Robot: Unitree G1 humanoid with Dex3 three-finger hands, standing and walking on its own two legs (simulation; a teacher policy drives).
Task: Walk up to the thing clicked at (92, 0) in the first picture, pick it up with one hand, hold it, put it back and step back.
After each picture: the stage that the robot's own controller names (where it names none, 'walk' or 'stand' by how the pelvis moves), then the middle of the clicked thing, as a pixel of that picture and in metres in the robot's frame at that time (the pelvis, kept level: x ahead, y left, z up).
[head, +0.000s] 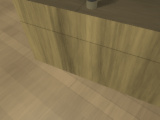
stand; out of the picture +0.99 -0.01 +0.06
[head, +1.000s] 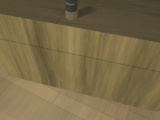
walk; out of the picture +0.89 +0.08 +0.07
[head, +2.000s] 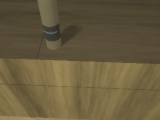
stand; (50, 23) +0.61 +0.16 +0.07
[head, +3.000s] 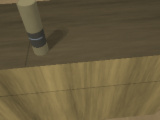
walk; (34, 29) +0.59 +0.24 +0.08
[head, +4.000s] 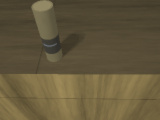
walk; (49, 34) +0.52 +0.18 +0.08
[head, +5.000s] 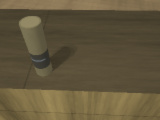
stand; (38, 49) +0.47 +0.21 +0.06
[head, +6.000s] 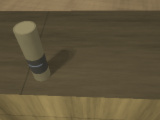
stand; (34, 54) +0.45 +0.22 +0.06
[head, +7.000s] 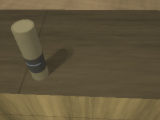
stand; (33, 53) +0.44 +0.24 +0.06
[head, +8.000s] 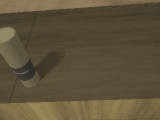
stand; (19, 61) +0.42 +0.26 +0.06
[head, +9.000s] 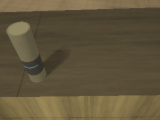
rise first; (29, 55) +0.44 +0.24 +0.06
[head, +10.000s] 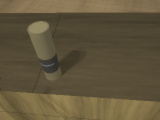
rise first; (47, 54) +0.45 +0.21 +0.06
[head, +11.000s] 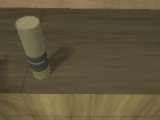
go down; (36, 51) +0.46 +0.19 +0.07
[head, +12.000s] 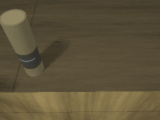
go down; (26, 48) +0.45 +0.20 +0.08
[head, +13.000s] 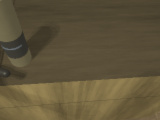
close in; (9, 33) +0.45 +0.21 +0.12
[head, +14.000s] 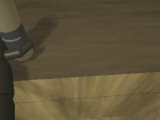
close; (9, 25) +0.48 +0.21 +0.13
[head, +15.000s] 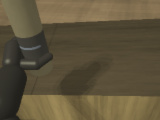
lift; (29, 32) +0.34 +0.17 +0.28
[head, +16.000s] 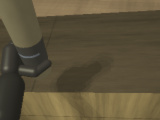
hold; (28, 39) +0.34 +0.16 +0.25
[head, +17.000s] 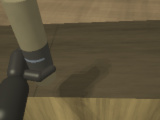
hold; (34, 45) +0.33 +0.16 +0.24
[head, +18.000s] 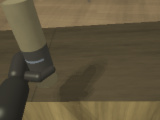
hold; (34, 47) +0.34 +0.16 +0.24
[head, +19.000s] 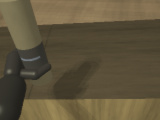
crouch; (29, 45) +0.35 +0.18 +0.23
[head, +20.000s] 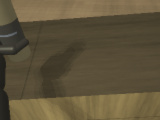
crouch; (5, 21) +0.42 +0.23 +0.26
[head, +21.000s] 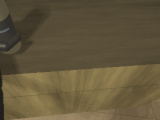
lower; out of the picture +0.50 +0.22 +0.13
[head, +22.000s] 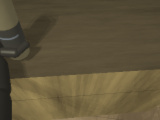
lower; (6, 23) +0.48 +0.21 +0.13
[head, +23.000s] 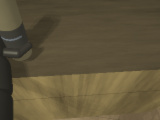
lower; (9, 24) +0.48 +0.20 +0.13
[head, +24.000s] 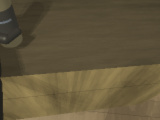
rest; out of the picture +0.52 +0.19 +0.14
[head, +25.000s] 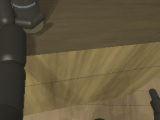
loosen; out of the picture +0.54 +0.10 +0.18
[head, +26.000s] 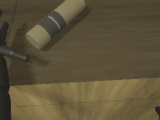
withdraw; (57, 20) +0.58 +0.07 +0.05
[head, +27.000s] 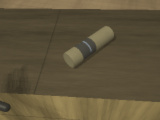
sink last; (89, 45) +0.57 +0.04 +0.00
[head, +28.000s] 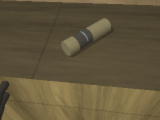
stand; (87, 36) +0.61 +0.06 +0.01
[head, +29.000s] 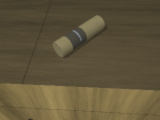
stand; (80, 35) +0.59 +0.05 +0.02
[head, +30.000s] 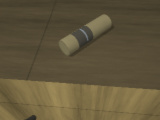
stand; (86, 33) +0.59 +0.04 +0.03
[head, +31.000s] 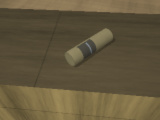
stand; (89, 46) +0.59 +0.02 -0.02
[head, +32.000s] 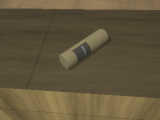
stand; (84, 47) +0.57 +0.05 -0.03
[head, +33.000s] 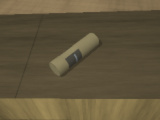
stand; (75, 53) +0.54 +0.08 -0.03
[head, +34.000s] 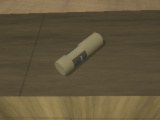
walk; (80, 52) +0.55 +0.06 -0.03
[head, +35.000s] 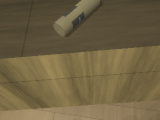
walk; (77, 13) +0.68 +0.06 -0.01
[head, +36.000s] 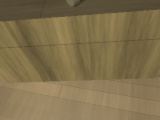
walk; out of the picture +0.97 +0.06 -0.02
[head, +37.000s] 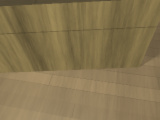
stand; out of the picture +1.13 +0.08 -0.01
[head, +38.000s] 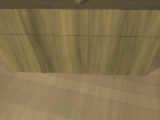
stand; out of the picture +1.14 +0.02 -0.03
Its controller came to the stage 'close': yes
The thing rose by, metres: 0.20
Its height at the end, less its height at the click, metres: -0.09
